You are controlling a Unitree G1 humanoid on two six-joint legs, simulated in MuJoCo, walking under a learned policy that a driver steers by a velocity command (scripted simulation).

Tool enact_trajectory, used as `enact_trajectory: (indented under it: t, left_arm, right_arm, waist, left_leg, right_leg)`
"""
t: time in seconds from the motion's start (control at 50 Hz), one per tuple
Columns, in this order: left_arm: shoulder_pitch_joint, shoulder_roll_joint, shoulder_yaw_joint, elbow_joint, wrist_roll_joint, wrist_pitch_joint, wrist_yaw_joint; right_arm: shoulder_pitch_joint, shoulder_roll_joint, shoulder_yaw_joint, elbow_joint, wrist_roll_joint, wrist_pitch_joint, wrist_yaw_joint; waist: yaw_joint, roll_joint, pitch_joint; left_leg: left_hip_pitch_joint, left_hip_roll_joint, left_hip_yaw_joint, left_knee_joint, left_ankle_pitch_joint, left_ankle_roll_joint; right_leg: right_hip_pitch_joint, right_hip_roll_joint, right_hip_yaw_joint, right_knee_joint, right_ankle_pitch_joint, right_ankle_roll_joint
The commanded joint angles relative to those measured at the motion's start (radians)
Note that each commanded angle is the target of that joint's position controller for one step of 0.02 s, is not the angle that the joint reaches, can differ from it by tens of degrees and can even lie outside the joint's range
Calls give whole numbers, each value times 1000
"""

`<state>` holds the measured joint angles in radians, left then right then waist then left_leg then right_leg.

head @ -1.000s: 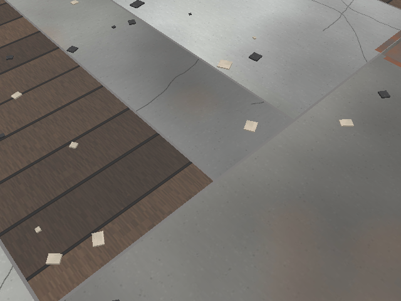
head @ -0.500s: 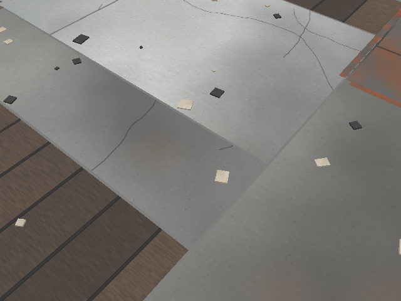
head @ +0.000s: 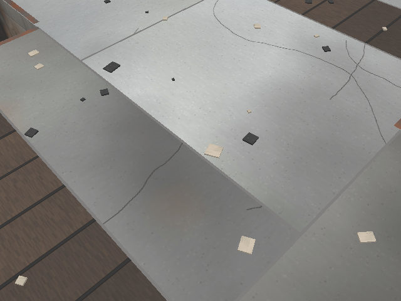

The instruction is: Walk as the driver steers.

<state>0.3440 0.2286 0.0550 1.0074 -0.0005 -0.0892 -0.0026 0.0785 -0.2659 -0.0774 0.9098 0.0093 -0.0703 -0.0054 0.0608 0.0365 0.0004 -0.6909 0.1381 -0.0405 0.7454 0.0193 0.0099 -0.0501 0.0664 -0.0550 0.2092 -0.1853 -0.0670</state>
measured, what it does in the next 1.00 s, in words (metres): walks ahead, turning right: left foot, then right foot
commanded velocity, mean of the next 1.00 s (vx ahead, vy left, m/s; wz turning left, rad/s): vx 0.50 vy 0.00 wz -0.30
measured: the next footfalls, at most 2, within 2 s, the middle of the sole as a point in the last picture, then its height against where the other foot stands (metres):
left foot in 0.20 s outside the picture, level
right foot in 0.76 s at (260, 283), level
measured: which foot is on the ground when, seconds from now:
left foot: up 0.00-0.18, down 0.20-0.78, up 0.80-1.00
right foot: down 0.00-0.20, up 0.22-0.74, down 0.76-1.00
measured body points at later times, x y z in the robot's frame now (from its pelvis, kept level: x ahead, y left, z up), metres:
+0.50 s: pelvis +0.29 +0.07 +0.00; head +0.30 +0.07 +0.45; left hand +0.43 +0.33 -0.13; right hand +0.28 -0.20 -0.14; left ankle +0.27 +0.15 -0.75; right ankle +0.38 -0.12 -0.67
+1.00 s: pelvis +0.56 -0.05 +0.00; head +0.58 -0.06 +0.44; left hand +0.72 +0.18 -0.13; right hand +0.60 -0.35 -0.12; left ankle +0.68 +0.11 -0.66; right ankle +0.54 -0.10 -0.75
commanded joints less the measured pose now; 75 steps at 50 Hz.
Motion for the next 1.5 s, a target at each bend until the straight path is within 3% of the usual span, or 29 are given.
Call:
enact_trajectory:
  t: [0.02, 0.14, 0.2, 0.24, 0.26, 0.28, 0.32, 0.36, 0.64, 0.7, 0.74, 0.76, 0.78, 0.8, 0.82, 0.84, 0.86, 0.9, 1.0, 1.1, 1.2, 1.26, 1.3, 1.32, 1.34, 1.36, 1.38, 1.42, 1.5]
  left_arm:
    - [15, 161, 29, -35, -9, -9, 10]
    - [62, 185, 43, 3, -16, 22, 17]
    - [11, 165, 33, -18, -16, 33, 17]
    - [142, 10, -15, -37, -10, 7, 9]
    - [61, 132, 16, -35, -37, -9, 6]
    - [-21, 163, 27, -62, -52, -17, 6]
    - [-70, 142, 38, -64, -39, -4, 20]
    - [-15, 88, 37, -52, -40, 25, 17]
    - [-373, 45, 19, -229, -19, 43, -43]
    - [-349, 82, 33, -263, -23, 47, -60]
    - [-177, 151, 69, -239, -30, 50, -59]
    - [-14, 214, 104, -199, -31, 51, -45]
    - [71, 309, 125, -175, -29, 60, -22]
    - [38, 347, 121, -209, -21, 44, -29]
    - [59, 258, 95, -211, -14, 35, -33]
    - [18, 197, 79, -202, -13, 26, -30]
    - [-67, 155, 64, -219, -13, 18, -30]
    - [-154, 96, 41, -239, 6, 11, -22]
    - [-91, 157, 51, -194, 8, -11, -3]
    - [-70, 159, 43, -173, 13, -16, 9]
    - [-15, 164, 45, -133, 5, 6, 17]
    - [-51, 200, 54, -146, 0, 31, 34]
    - [-88, 224, 56, -160, -1, 48, 47]
    - [-96, 221, 49, -179, 2, 43, 51]
    - [34, 64, 1, -209, 32, 13, 23]
    - [-44, 117, 4, -220, -2, -31, 3]
    - [-140, 171, 17, -252, -43, -59, -10]
    - [-198, 168, 20, -267, -14, -71, -2]
    - [-148, 147, 27, -278, 14, -24, 12]
  right_arm:
    - [-108, -29, 5, -70, 5, -12, 12]
    - [-175, -60, 8, -118, 15, -29, 46]
    - [157, -163, -44, -28, 3, -34, 35]
    - [347, -258, -60, 13, -12, -30, 29]
    - [315, -165, -35, 6, -2, -31, 26]
    - [234, -129, -23, -8, -1, -35, 21]
    - [115, -67, -5, -20, -17, -43, 25]
    - [91, -47, -1, -10, -27, -48, 25]
    - [252, -139, -27, 42, -8, -11, -25]
    - [224, -178, -39, 26, 5, 10, -31]
    - [190, -205, -46, 10, 10, 25, -36]
    - [173, -202, -42, 0, 12, 25, -36]
    - [199, -113, -16, -28, -28, 11, -31]
    - [257, -24, 15, -83, -15, -32, -12]
    - [115, -114, -4, -104, 29, -72, 4]
    - [93, -122, -5, -102, 52, -88, 12]
    - [106, -115, -6, -72, 39, -86, 5]
    - [145, -128, -21, -38, 17, -53, 3]
    - [83, -82, -10, -54, 4, -4, -1]
    - [-35, -60, 3, -88, 13, -15, 18]
    - [-124, -49, 17, -143, 16, -21, 51]
    - [-70, -85, 2, -161, 13, -18, 71]
    - [145, -159, -36, -124, 12, -9, 68]
    - [303, -227, -63, -100, 7, -2, 52]
    - [346, -307, -81, -96, 16, -2, 44]
    - [367, -236, -58, -102, 13, -4, 41]
    - [323, -186, -46, -110, 7, -6, 35]
    - [190, -128, -27, -147, 6, -11, 35]
    - [134, -142, -25, -188, 0, -10, 17]
  waist:
    - [2, -90, 66]
    - [-9, -111, 77]
    - [-178, -109, -128]
    - [-152, 266, -405]
    - [-180, 154, -318]
    - [-165, 112, -178]
    - [-103, 26, -49]
    - [-58, 70, -31]
    - [-130, -9, 109]
    - [-81, 38, 59]
    - [25, 71, -43]
    - [111, 37, -125]
    - [84, -175, -194]
    - [-7, -299, -342]
    - [62, -145, -308]
    - [41, -109, -189]
    - [-11, -18, -114]
    - [-67, -45, -68]
    - [-60, -64, 2]
    - [-6, -83, 41]
    - [23, -82, 83]
    - [-35, -133, 17]
    - [-157, -146, -104]
    - [-233, -65, -199]
    - [-132, 195, -317]
    - [-184, 139, -404]
    - [-200, 88, -262]
    - [-118, -64, -84]
    - [-38, -12, -27]
  left_leg:
    - [35, -31, 38, -124, 100, -3]
    - [48, -66, 46, -238, -50, 46]
    - [566, -110, 70, -248, -53, 115]
    - [1121, 295, -636, -383, -241, 310]
    - [1050, 256, -592, -421, -340, 262]
    - [906, 228, -429, -443, -303, 213]
    - [649, 154, -230, -524, -195, 164]
    - [545, 131, -128, -580, -146, 165]
    - [766, 149, 235, -578, 171, 130]
    - [824, 165, 276, -433, 571, 106]
    - [799, 149, 292, -174, 794, 80]
    - [673, 104, 306, 64, 667, 41]
    - [369, 17, 293, 394, -41, -2]
    - [13, -196, 78, 681, -631, -41]
    - [-104, -141, -57, 705, -577, -11]
    - [-133, -86, -38, 641, -481, 17]
    - [-64, -28, -28, 554, -405, 20]
    - [74, 29, -26, 459, -337, 10]
    - [8, 42, -8, 267, -148, -25]
    - [32, -21, 21, -42, 141, -1]
    - [-43, -68, 55, -171, 76, 39]
    - [57, -140, 131, -166, -95, 88]
    - [343, -206, 155, -195, -123, 139]
    - [641, -119, -11, -226, -92, 194]
    - [1046, 141, -530, -247, -192, 398]
    - [1148, 189, -789, -411, -320, 433]
    - [1063, 158, -640, -437, -316, 369]
    - [737, 87, -443, -464, -132, 317]
    - [466, 18, -294, -525, 66, 308]
  right_leg:
    - [-49, -252, 115, -102, 196, -125]
    - [145, -336, 125, 15, 357, -105]
    - [17, -248, 73, 390, 646, -48]
    - [-562, -4, 101, 1005, -397, 32]
    - [-657, -63, 203, 1107, -392, 20]
    - [-700, -111, 176, 1105, -299, 8]
    - [-614, -186, 158, 1011, -147, 5]
    - [-529, -216, 164, 971, -95, 9]
    - [-702, -170, 25, 461, 197, 8]
    - [-578, -100, -53, 440, 53, -38]
    - [-341, -24, -91, 421, -12, -87]
    - [-78, -1, -51, 330, 59, -129]
    - [195, -205, 275, 334, 117, -192]
    - [458, -408, 876, 147, -79, -408]
    - [450, -391, 830, 70, -85, -345]
    - [330, -369, 646, 75, -14, -295]
    - [164, -330, 507, 76, 104, -252]
    - [-35, -280, 350, 41, 251, -214]
    - [-103, -255, 173, -46, 388, -181]
    - [-61, -221, 24, -91, 313, -101]
    - [151, -291, -28, -34, 446, -85]
    - [232, -315, -64, 135, 897, -58]
    - [174, -290, -97, 435, 1059, -22]
    - [-37, -250, -102, 717, 815, 12]
    - [-511, -36, -42, 1108, -140, 86]
    - [-683, 14, 155, 1248, -379, 73]
    - [-775, -58, 186, 1224, -302, 44]
    - [-695, -131, 158, 1040, -195, 41]
    - [-548, -168, 125, 827, -145, 99]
